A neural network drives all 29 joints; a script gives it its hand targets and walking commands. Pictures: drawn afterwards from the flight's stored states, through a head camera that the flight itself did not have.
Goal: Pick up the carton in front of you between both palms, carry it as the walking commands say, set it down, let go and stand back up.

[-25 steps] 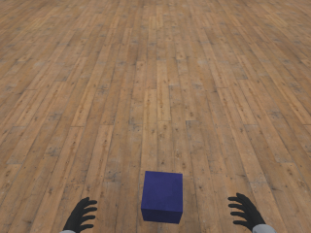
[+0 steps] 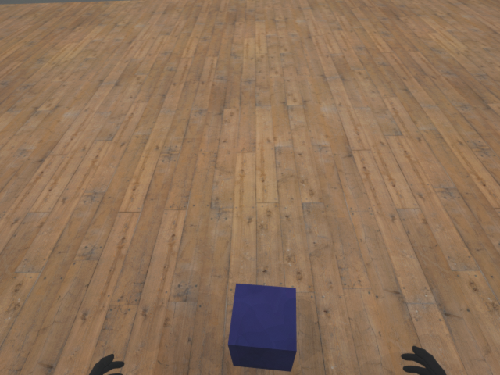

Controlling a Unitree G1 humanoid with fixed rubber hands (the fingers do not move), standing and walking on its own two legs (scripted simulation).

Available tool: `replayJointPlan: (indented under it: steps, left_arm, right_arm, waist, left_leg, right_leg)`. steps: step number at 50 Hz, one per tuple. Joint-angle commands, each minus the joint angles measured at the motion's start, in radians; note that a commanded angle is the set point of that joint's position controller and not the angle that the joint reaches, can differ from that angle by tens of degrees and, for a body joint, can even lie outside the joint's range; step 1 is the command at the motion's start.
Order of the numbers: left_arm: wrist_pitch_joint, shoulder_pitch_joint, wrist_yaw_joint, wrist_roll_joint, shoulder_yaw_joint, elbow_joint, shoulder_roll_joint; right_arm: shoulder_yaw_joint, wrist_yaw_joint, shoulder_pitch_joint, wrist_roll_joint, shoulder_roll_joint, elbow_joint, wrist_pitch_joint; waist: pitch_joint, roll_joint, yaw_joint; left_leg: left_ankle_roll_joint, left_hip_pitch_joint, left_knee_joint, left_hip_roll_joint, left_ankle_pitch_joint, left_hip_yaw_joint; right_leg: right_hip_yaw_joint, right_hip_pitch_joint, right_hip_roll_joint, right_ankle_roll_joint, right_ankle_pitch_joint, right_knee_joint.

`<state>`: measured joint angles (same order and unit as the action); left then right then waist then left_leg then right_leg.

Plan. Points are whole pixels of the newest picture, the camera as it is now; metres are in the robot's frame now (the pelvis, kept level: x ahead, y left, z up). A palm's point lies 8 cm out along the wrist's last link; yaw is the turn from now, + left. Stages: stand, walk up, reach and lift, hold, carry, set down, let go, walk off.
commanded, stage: stand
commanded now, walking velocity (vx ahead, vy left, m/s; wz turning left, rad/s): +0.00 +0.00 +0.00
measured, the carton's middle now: (263, 327) +0.42 -0.01 -0.65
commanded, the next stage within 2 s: none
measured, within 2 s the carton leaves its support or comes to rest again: neither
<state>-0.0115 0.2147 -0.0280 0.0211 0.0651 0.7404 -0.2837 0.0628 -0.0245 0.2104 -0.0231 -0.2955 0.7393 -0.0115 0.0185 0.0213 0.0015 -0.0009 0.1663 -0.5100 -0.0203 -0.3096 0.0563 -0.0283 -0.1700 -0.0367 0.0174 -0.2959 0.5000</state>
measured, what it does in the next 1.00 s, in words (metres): stands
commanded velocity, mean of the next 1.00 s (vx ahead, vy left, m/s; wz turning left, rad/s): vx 0.00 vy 0.00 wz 0.00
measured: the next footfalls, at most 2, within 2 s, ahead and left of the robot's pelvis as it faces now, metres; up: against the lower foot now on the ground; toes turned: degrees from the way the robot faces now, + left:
none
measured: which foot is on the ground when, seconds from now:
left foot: down 0.00-1.00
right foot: down 0.00-1.00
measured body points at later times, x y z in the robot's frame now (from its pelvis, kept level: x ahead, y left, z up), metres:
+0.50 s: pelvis -0.02 -0.01 +0.00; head -0.02 -0.01 +0.45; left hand +0.09 +0.28 -0.10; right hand +0.09 -0.29 -0.11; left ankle -0.02 +0.12 -0.74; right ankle -0.02 -0.11 -0.74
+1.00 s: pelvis -0.03 -0.01 +0.01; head -0.04 -0.01 +0.46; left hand +0.06 +0.29 -0.11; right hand +0.06 -0.30 -0.12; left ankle -0.02 +0.12 -0.74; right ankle -0.02 -0.11 -0.74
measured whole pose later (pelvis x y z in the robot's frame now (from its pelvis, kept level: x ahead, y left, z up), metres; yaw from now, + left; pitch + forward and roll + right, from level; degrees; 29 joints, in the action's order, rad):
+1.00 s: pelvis -0.03 -0.01 +0.01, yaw +0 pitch -4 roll +0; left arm -0.02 0.19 -0.03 0.00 0.04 0.94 -0.32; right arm 0.02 -0.03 0.19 -0.01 -0.34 0.95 -0.02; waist 0.04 0.01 0.00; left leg 0.01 0.13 -0.40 -0.01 -0.21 0.06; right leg -0.02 -0.14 -0.04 0.02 -0.20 0.40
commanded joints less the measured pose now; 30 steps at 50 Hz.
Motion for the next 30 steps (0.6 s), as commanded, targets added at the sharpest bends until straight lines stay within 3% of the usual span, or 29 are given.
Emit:
replayJointPlan:
  steps: [1,30]
  left_arm:
    - [-0.016,-0.022,-0.005,-0.001,0.032,-0.052,-0.138]
    - [-0.02,-0.036,-0.002,-0.013,0.013,0.085,-0.168]
  right_arm:
    - [0.029,-0.006,-0.024,0.001,-0.134,-0.053,-0.017]
    - [-0.001,-0.012,-0.024,0.011,-0.165,0.095,-0.019]
  waist:
    - [-0.031,-0.019,-0.001]
    - [0.017,-0.021,0.001]
  left_leg:
    - [-0.004,0.0,0.067,0.079,0.255,0.062]
    - [-0.009,-0.003,0.146,0.1,0.157,0.086]
  right_leg:
    - [-0.072,0.005,0.091,-0.009,0.258,-0.074]
    - [-0.103,0.004,0.116,-0.003,0.148,-0.156]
